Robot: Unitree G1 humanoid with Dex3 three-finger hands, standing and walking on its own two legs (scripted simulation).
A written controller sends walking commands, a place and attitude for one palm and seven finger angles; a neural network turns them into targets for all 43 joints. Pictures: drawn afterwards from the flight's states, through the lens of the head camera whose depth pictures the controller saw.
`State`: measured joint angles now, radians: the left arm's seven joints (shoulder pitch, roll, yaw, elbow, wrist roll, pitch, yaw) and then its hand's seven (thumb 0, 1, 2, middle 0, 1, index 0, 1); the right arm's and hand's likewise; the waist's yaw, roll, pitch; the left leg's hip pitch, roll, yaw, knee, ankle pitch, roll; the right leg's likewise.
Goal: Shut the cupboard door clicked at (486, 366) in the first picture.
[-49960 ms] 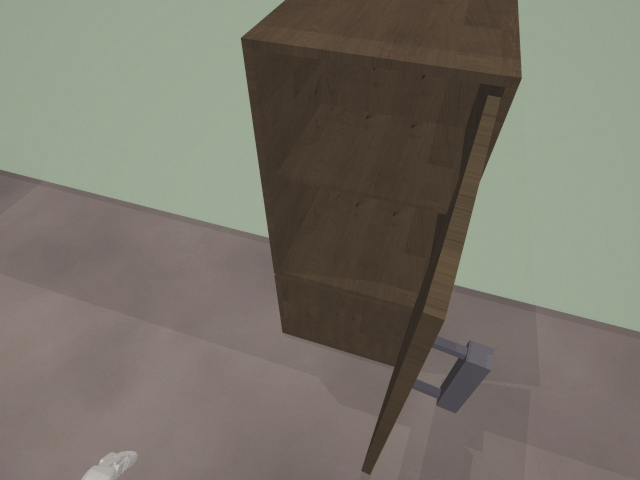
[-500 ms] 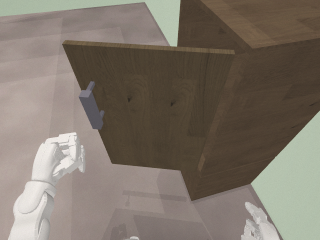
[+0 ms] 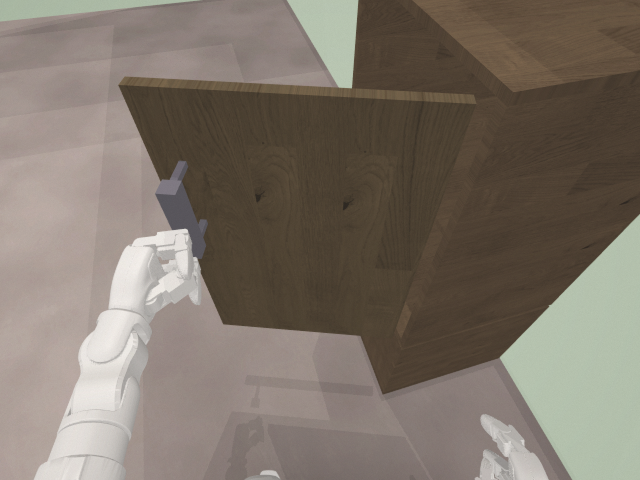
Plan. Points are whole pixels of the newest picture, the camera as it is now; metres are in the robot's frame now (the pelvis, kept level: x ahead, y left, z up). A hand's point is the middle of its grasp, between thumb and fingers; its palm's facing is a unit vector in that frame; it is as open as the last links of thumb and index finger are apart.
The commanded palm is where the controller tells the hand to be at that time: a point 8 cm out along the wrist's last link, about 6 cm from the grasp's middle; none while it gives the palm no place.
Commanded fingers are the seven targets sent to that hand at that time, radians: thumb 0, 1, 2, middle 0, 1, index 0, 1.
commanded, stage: bring the fist close to the handle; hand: left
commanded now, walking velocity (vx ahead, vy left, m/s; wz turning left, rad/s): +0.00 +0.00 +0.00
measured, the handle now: (188, 210) +0.45 +0.19 +0.07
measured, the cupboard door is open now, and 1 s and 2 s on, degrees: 69 63 51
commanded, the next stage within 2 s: push the door shut along its arc in 0.40 s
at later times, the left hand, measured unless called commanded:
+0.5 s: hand (192, 275) +0.34 +0.16 +0.08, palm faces -0.03 -1.00 -0.06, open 3.1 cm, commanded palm +0.32 +0.22 +0.08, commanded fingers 0.00 0.90 0.90 -1.30 -1.50 -1.30 -1.50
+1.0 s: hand (208, 232) +0.41 +0.16 +0.08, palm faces -0.18 -0.98 -0.05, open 3.1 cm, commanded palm +0.39 +0.20 +0.08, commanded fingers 0.00 0.90 0.90 -1.30 -1.50 -1.30 -1.50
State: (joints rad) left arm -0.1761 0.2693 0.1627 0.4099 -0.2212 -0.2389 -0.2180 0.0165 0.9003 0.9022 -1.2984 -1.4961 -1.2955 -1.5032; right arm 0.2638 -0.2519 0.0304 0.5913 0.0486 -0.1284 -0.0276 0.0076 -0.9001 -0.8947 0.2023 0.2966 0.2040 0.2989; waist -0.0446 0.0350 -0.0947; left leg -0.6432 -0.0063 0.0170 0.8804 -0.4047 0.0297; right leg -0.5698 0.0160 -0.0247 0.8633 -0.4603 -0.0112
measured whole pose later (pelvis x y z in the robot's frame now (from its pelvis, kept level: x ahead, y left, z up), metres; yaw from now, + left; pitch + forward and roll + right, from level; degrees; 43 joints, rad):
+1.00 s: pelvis -0.01 -0.01 +0.00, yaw +0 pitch +12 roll -1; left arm -0.56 0.37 0.22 0.82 -0.21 -0.31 -0.37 0.02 0.90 0.90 -1.32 -1.50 -1.31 -1.50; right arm 0.31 -0.28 0.02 0.63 0.05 -0.06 -0.03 0.01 -0.90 -0.89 0.20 0.30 0.20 0.30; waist -0.09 0.02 -0.08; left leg -0.71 0.00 0.01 0.89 -0.39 0.02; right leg -0.64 0.02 -0.03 0.88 -0.45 -0.02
